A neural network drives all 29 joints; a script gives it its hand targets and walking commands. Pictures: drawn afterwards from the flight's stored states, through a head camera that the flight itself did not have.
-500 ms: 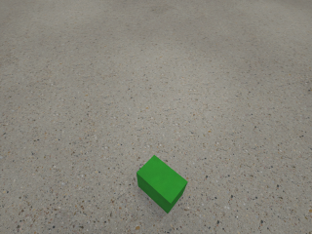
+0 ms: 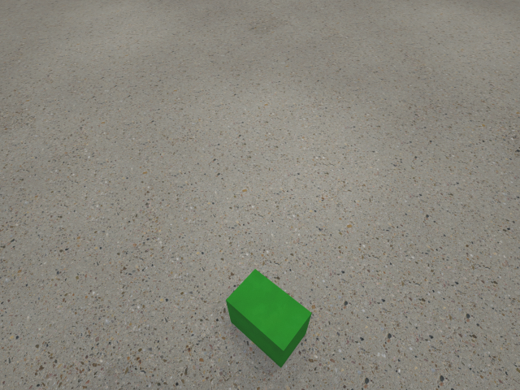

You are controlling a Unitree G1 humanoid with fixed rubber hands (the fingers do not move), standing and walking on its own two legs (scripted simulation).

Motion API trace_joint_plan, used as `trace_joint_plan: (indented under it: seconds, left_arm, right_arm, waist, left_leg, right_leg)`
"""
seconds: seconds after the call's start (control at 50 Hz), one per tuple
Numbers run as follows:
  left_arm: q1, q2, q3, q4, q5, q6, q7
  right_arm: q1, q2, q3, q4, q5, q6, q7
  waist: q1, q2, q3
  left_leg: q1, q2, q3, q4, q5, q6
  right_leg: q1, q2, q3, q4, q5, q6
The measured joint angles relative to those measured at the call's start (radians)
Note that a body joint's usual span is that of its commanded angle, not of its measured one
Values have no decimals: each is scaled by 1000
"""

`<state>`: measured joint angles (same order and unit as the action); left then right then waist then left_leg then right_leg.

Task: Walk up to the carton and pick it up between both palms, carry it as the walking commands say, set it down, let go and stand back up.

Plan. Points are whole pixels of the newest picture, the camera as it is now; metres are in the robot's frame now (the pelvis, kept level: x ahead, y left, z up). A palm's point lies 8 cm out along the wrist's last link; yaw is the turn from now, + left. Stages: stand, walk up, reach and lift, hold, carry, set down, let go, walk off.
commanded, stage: walk up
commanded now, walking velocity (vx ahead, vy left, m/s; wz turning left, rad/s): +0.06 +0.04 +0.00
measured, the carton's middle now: (267, 317) +0.47 +0.00 -0.68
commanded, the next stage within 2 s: none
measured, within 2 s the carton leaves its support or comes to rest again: neither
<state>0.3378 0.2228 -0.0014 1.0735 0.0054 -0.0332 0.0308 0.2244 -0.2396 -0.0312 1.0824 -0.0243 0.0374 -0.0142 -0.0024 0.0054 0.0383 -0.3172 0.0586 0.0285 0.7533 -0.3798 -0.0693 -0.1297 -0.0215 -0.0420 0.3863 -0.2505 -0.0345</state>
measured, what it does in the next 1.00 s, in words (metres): steps on the spot: left foot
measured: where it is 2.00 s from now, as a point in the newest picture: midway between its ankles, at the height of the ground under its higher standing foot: outside the picture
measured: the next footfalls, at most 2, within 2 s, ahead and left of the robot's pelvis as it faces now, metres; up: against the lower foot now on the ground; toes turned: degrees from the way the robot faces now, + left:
left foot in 0.12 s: +0.08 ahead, +0.17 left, +0.00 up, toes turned +3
left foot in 1.24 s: +0.15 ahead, +0.23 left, +0.00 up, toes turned -10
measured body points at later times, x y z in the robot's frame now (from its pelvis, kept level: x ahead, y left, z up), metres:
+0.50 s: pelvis +0.02 +0.04 -0.01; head +0.04 +0.05 +0.44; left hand +0.00 +0.29 -0.16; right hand +0.05 -0.21 -0.15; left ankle +0.04 +0.17 -0.75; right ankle -0.01 -0.08 -0.75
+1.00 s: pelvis +0.01 +0.05 -0.02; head +0.03 +0.02 +0.42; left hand +0.07 +0.30 -0.16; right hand +0.03 -0.22 -0.18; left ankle +0.03 +0.17 -0.71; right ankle -0.01 -0.10 -0.75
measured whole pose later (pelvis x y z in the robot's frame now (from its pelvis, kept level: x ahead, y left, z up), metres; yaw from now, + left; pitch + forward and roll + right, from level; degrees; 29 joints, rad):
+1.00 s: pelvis +0.01 +0.05 -0.02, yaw -10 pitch +0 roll +2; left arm 0.31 0.22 0.00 0.97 0.01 0.03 0.04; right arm 0.21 -0.24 -0.05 0.95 -0.03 0.08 -0.02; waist 0.00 0.03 0.04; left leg -0.41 0.04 0.09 0.93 -0.38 0.00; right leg -0.30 -0.04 0.08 0.66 -0.38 0.03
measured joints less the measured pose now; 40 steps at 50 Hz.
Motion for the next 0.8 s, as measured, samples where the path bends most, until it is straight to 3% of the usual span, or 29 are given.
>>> trace_joint_plan:
  seconds: [0.06, 0.12, 0.18, 0.26, 0.32, 0.52, 0.8]
  left_arm:
    - [0, 0, 0, 4, 0, 4, 0]
    - [-5, 0, 0, 11, 0, 18, -1]
    - [-47, 2, 0, 10, 0, 44, -2]
    - [-88, 2, 0, 9, 0, 51, -2]
    - [-94, 2, 0, 21, 0, 44, -3]
    - [-62, 2, 0, 71, 0, 31, -3]
    - [-74, 2, 0, -72, 0, 75, -18]
  right_arm:
    - [-8, 0, 5, -3, 1, -9, 0]
    - [-7, 1, 11, -4, 3, -32, 0]
    - [-2, 15, 26, 0, 3, -35, 0]
    - [-2, 14, 32, 1, 3, -36, 0]
    - [-2, 14, 34, 1, 3, -35, 0]
    - [-2, 14, 37, 4, 4, -43, 0]
    - [-3, 14, 12, -80, 7, -5, -18]
  waist:
    - [-1, 2, 0]
    - [-1, 14, 0]
    - [0, -18, 0]
    - [0, -36, 0]
    - [0, -47, -1]
    - [0, -19, -1]
    - [0, -15, -1]
  left_leg:
    - [6, 1, 0, -116, 37, 0]
    - [55, 20, 0, -302, 232, 8]
    - [63, -1, 3, -303, 194, 46]
    - [65, -23, 4, -306, 189, 63]
    - [67, -42, 5, -307, 189, 66]
    - [71, -31, 5, -321, 194, 66]
    - [56, 6, 77, -214, 129, 66]
  right_leg:
    - [3, -6, -1, 0, -6, 20]
    - [3, 15, -2, 13, -18, 45]
    - [-8, 5, -1, 58, -59, 50]
    - [-20, 4, 0, 60, -62, 49]
    - [-20, -8, -1, 52, -27, 46]
    - [-15, 4, -1, 35, -25, 41]
    - [-69, 30, 76, 149, -61, 39]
